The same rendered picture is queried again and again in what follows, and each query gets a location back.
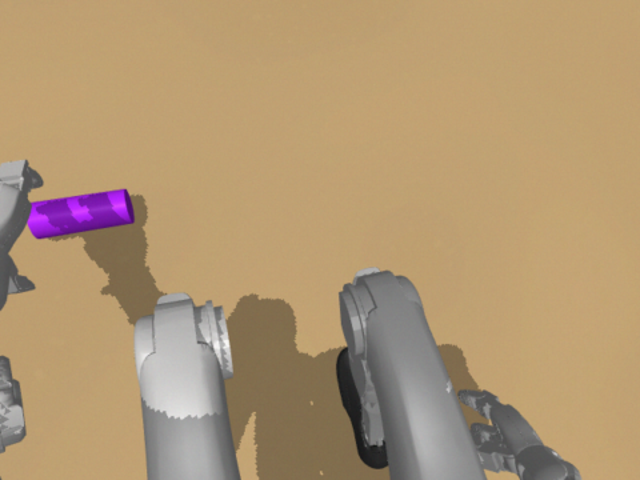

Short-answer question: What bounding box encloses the left robot arm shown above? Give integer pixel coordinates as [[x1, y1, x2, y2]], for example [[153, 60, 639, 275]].
[[0, 248, 26, 480]]

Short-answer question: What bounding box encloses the right robot hand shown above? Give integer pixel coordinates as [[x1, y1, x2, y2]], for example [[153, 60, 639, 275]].
[[458, 390, 544, 475]]

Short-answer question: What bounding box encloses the left robot hand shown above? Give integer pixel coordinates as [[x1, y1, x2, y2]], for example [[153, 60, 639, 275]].
[[0, 160, 43, 295]]

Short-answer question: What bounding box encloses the can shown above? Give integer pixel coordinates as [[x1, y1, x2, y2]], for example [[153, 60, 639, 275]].
[[27, 189, 134, 239]]

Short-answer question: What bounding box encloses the right robot arm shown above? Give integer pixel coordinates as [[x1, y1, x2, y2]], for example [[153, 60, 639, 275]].
[[515, 445, 582, 480]]

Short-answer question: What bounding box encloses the right robot foot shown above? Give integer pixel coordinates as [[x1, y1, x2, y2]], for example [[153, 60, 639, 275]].
[[336, 347, 388, 469]]

